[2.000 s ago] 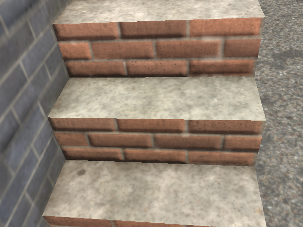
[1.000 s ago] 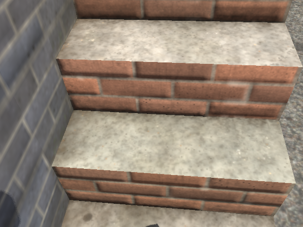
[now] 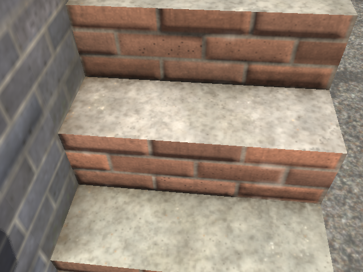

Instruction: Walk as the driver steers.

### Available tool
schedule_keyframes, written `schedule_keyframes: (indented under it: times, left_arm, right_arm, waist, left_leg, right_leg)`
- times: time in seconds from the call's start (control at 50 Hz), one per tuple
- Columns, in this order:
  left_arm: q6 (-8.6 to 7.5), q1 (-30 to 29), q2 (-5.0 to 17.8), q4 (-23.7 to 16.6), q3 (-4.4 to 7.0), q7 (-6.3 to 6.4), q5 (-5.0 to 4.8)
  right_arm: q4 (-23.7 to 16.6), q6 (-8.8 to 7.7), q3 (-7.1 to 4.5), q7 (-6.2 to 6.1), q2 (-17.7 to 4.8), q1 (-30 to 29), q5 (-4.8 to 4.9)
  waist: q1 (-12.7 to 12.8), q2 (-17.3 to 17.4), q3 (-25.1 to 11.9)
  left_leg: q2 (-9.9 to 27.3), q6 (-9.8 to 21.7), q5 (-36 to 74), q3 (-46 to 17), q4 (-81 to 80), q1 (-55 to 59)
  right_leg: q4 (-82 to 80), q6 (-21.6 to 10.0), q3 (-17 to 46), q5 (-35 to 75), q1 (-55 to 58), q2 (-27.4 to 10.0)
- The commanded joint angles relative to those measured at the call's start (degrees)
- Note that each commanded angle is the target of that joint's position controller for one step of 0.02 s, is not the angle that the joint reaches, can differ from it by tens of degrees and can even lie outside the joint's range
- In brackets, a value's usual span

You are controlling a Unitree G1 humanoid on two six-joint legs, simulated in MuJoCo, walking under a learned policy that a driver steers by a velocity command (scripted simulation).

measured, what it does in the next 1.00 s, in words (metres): climbs: left foot 0.22 m higher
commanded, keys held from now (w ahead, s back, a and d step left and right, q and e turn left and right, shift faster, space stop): w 1.00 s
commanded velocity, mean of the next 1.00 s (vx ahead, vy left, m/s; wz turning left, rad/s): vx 0.45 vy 0.00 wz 0.00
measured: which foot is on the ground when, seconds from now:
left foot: down 0.00-0.42, up 0.44-0.72, down 0.74-1.00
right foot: down 0.00-0.78, up 0.80-1.00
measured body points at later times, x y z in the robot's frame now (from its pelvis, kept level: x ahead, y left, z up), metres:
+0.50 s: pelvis +0.06 -0.02 +0.01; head +0.06 -0.02 +0.46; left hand +0.17 +0.26 -0.11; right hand +0.22 -0.28 -0.11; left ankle -0.02 +0.11 -0.64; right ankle -0.02 -0.12 -0.74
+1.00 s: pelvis +0.08 +0.10 +0.13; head +0.07 +0.11 +0.58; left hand +0.24 +0.32 +0.01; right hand +0.06 -0.15 -0.02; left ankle +0.14 +0.18 -0.52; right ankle +0.04 -0.03 -0.35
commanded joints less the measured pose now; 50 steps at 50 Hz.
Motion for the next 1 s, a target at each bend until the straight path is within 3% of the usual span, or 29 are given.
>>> schedule_keyframes:
  times: [0.02,0.1,0.16,0.22,0.36,0.4,0.44,0.5,0.52,0.54,0.56,0.58,0.62,0.66,0.68,0.7,0.72,0.74,0.76,0.78,0.8,0.82,0.84,0.86,0.88,0.9,0.94,0.98,1.0]
  left_arm:
    - [-1.65,-1.4,4.9,-3.8,0.64,-0.03,-0.14]
    - [-1.56,0.9,6.3,-3.7,0.7,-0.58,-0.43]
    - [-1.07,-0.1,8.4,-4.6,1.34,-0.93,-0.69]
    - [-1.43,-2.3,10.1,-7.0,1.71,-0.58,-0.06]
    - [-1.82,-1.4,11.2,-11.0,1.99,-0.78,1.79]
    - [-1.2,2.5,12.8,-9.8,2.63,-0.3,2.09]
    - [0.19,4.0,13.9,-8.9,2.51,0.25,2.66]
    - [0.32,5.6,13.1,-8.2,0.85,0.04,5.16]
    - [-0.64,4.6,13.5,-7.0,0.83,0.52,5.11]
    - [-1.42,5.9,15.1,-5.7,1.32,1.28,3.41]
    - [-2.28,7.8,15.4,-4.8,1.58,2.13,1.52]
    - [-2.91,7.3,15.0,-4.6,1.71,2.62,1.68]
    - [-2.59,1.4,15.3,-7.1,2.06,2.86,0.6]
    - [-1.37,-1.5,16.4,-7.4,3.05,2.24,-0.85]
    - [-1.34,0.4,13.6,-6.2,3.07,2.44,-1.17]
    - [-1.03,2.4,16.4,-5.0,4.09,2.33,-1.46]
    - [-0.36,9.7,19.7,-2.2,5.14,1.59,-0.94]
    - [0.35,10.4,21.4,-1.7,5.27,1.98,-0.46]
    - [1.83,9.1,19.1,-1.9,5.18,1.83,-0.8]
    - [2.55,7.5,15.0,-4.8,4.43,0.64,-1.24]
    - [1.9,-1.0,12.3,-6.7,3.29,-2.12,-0.24]
    - [1.64,-3.9,8.0,-7.8,3.42,-3.44,-0.77]
    - [1.14,-8.4,3.4,-12.2,2.19,-2.99,-1.29]
    - [1.45,-8.4,0.2,-13.8,0.76,-2.34,-0.15]
    - [2.53,-5.9,1.0,-14.9,0.49,-2.19,0.99]
    - [3.82,-3.5,0.8,-14.8,-0.16,-1.4,1.36]
    - [4.78,2.8,2.7,-14.1,-0.29,-0.21,0.71]
    - [5.69,6.2,4.9,-14.3,0.34,1.03,0.29]
    - [6.33,7.3,4.6,-13.0,0.93,0.91,-0.22]
  right_arm:
    - [-3.8,-1.01,-1.1,0.2,-6.4,-2.4,0.33]
    - [-4.9,-2.1,-0.77,0.79,-6.5,-2.2,0.84]
    - [-6.3,-2.35,0.15,1.37,-7.3,-1.5,-1.12]
    - [-6.7,-2.8,0.03,1.95,-9.0,1.5,-1.03]
    - [-8.5,-2.52,0.14,3.76,-9.5,-6.2,-1.2]
    - [-8.8,-2.91,0.48,4.11,-8.6,-7.5,-0.95]
    - [-10.9,-4.25,1.4,5.14,-6.0,-11.5,-1.22]
    - [-14.5,-3.94,1.37,4.02,-3.3,-13.0,1.91]
    - [-19.5,-3.34,2.52,2.85,-0.3,-15.8,3.31]
    - [-24.2,-3.15,3.33,1.97,0.4,-19.9,3.88]
    - [-26.7,-2.91,4.26,1.54,0.3,-22.1,3.2]
    - [-27.9,-2.7,4.59,1.81,0.4,-22.7,2.44]
    - [-28.3,-2.67,5.57,2.79,-0.6,-21.3,0.52]
    - [-29.8,-1.39,7.28,1.94,1.8,-22.7,0.48]
    - [-31.6,-0.87,8.18,2.63,3.2,-26.9,0.38]
    - [-31.9,-0.67,9.0,3.55,2.8,-26.3,0.35]
    - [-32.7,-1.16,7.61,1.72,1.7,-25.2,-0.16]
    - [-29.2,-1.97,5.01,0.78,-2.4,-10.5,0.78]
    - [-22.4,-2.56,1.76,1.57,-5.4,4.6,0.83]
    - [-16.9,-2.34,-2.1,1.35,-13.6,18.4,-1.21]
    - [-11.1,-2.3,-2.83,0.37,-15.0,26.4,-1.91]
    - [-9.9,-3.71,-1.63,0.67,-11.9,19.6,-3.73]
    - [-11.7,-3.52,-1.06,1.55,-8.5,10.4,-2.66]
    - [-12.9,-2.28,-0.57,1.62,-3.8,2.3,-2.45]
    - [-12.9,-2.31,0.38,1.31,0.9,-2.6,-1.61]
    - [-11.8,-1.85,0.26,0.99,2.4,-4.8,-1.75]
    - [-10.4,-2.03,0.43,0.78,3.6,-3.1,-2.6]
    - [-11.5,-2.92,-0.22,0.4,1.0,-0.8,-2.39]
    - [-12.0,-2.58,-1.69,-0.42,-2.1,0.9,-3.12]
  waist:
    - [0.7,0.5,4.3]
    - [1.2,-2.2,1.4]
    - [0.6,-4.0,-1.9]
    - [-1.1,-2.4,-4.0]
    - [3.0,-1.9,-4.2]
    - [4.5,-5.1,-4.4]
    - [4.5,-12.0,-1.0]
    - [2.6,-13.0,-0.7]
    - [0.5,-13.4,2.9]
    - [0.4,-12.0,5.2]
    - [1.1,-6.3,5.7]
    - [0.7,-2.4,4.2]
    - [-1.1,3.1,3.1]
    - [-3.0,-0.2,5.7]
    - [-2.4,-2.6,7.6]
    - [-3.3,-4.5,5.1]
    - [-4.5,-8.9,-0.6]
    - [-11.1,-11.8,-9.6]
    - [-15.1,-9.2,-20.0]
    - [-17.4,10.9,-26.4]
    - [-18.0,21.2,-30.3]
    - [-12.3,16.3,-22.0]
    - [-7.8,9.2,-13.0]
    - [-4.7,1.4,-3.4]
    - [-1.5,-4.2,3.7]
    - [1.0,-6.6,7.4]
    - [3.5,-5.7,5.8]
    - [5.1,-2.6,3.5]
    - [4.7,-2.7,3.0]
  left_leg:
    - [5.5,7.8,-8.1,-8.1,-7.7,-0.9]
    - [3.5,7.7,6.4,-4.3,-3.9,1.8]
    - [2.1,6.8,19.2,-1.7,-0.6,4.6]
    - [1.8,7.5,26.0,-2.0,0.5,9.6]
    - [2.0,9.1,37.8,0.1,4.1,5.8]
    - [1.5,7.5,28.2,1.0,9.8,-0.4]
    - [-0.2,4.9,0.9,2.4,21.0,-13.1]
    - [-4.9,-2.2,-28.9,-3.9,78.0,-32.9]
    - [-3.6,-2.6,-35.4,-10.9,94.8,-46.9]
    - [-0.9,-2.4,-38.1,-14.5,102.1,-58.0]
    - [1.2,-1.8,-35.8,-15.6,105.1,-66.8]
    - [2.3,-0.9,-35.0,-14.8,104.9,-69.6]
    - [4.7,-2.3,-27.5,-5.6,92.8,-60.0]
    - [8.1,-3.6,-18.3,-0.5,74.4,-46.9]
    - [8.5,-2.0,-10.8,2.4,66.4,-36.4]
    - [3.8,0.3,-18.7,10.9,55.2,-19.9]
    - [0.0,2.7,-34.4,9.6,54.5,-13.6]
    - [-1.9,4.2,-35.5,4.4,50.6,-10.0]
    - [-5.1,5.5,-23.7,1.5,38.5,-2.3]
    - [6.5,11.4,-30.1,-25.3,21.1,8.5]
    - [9.6,11.9,-31.9,-44.7,5.4,12.2]
    - [11.0,11.3,-30.6,-48.6,2.4,1.9]
    - [11.1,9.4,-30.5,-42.8,4.4,-6.0]
    - [9.2,8.5,-27.4,-35.8,9.2,-13.1]
    - [8.5,7.0,-26.1,-29.5,14.4,-21.6]
    - [9.4,6.5,-22.3,-28.0,15.2,-29.0]
    - [12.0,7.4,-20.4,-29.1,12.0,-27.6]
    - [13.6,7.1,-21.5,-26.3,10.0,-24.6]
    - [16.1,6.3,-19.9,-26.8,9.8,-21.9]
  right_leg:
    - [-5.0,-5.9,4.1,-5.5,-5.1,-3.5]
    - [-5.1,-6.0,4.4,5.8,1.8,-3.7]
    - [-2.9,-4.8,3.6,29.3,7.1,-3.7]
    - [2.5,-3.1,2.1,48.5,6.9,-3.3]
    - [2.3,-2.1,1.1,51.9,11.1,-4.0]
    - [-2.2,-3.4,3.7,55.5,17.7,-6.3]
    - [-6.5,-6.5,10.7,64.1,23.0,-13.5]
    - [-4.4,-15.5,12.6,76.7,22.1,-22.5]
    - [-5.6,-14.6,13.6,70.6,22.7,-24.6]
    - [-8.1,-13.0,16.0,58.3,25.3,-27.6]
    - [-11.5,-11.4,17.6,43.7,29.0,-29.5]
    - [-13.6,-9.3,15.8,36.2,31.2,-28.6]
    - [-20.3,-6.4,7.9,21.1,20.7,-21.6]
    - [-27.0,-6.7,1.1,12.2,1.2,-15.0]
    - [-32.2,-7.5,-1.8,13.9,-7.4,-12.5]
    - [-36.1,-9.9,-3.8,24.9,-14.9,-10.9]
    - [-29.6,-10.1,-0.4,53.9,-6.9,-14.8]
    - [-19.1,-9.7,-0.3,77.1,5.6,-16.3]
    - [-5.8,-7.9,-3.2,84.6,13.2,-13.7]
    - [16.4,-5.3,-3.2,72.2,1.8,-8.2]
    - [35.4,-2.7,2.9,14.4,-2.1,-2.1]
    - [61.1,-1.5,13.2,8.0,-13.5,5.5]
    - [74.6,-1.4,13.7,5.3,-22.1,7.3]
    - [79.6,-0.6,14.3,5.2,-28.5,8.2]
    - [78.4,-0.5,13.6,5.7,-30.8,5.8]
    - [81.2,1.3,13.3,8.3,-28.7,5.7]
    - [88.8,0.8,12.9,13.2,-29.6,6.8]
    - [86.6,1.0,12.2,16.4,-30.4,6.4]
    - [85.4,1.8,15.4,18.6,-30.0,7.0]
Keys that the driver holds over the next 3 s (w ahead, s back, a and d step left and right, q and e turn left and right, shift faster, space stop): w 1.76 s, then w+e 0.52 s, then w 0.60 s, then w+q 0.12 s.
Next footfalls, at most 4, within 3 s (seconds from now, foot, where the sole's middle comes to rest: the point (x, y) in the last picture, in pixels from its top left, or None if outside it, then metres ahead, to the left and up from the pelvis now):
0.74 left None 0.19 0.19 -0.55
1.28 right None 0.04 -0.07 -0.53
1.46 right None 0.00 -0.06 -0.77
1.82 left None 0.18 0.29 -0.56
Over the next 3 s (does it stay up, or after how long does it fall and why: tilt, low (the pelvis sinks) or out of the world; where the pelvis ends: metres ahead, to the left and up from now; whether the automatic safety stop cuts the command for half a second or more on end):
stays up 0.18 -0.01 0.18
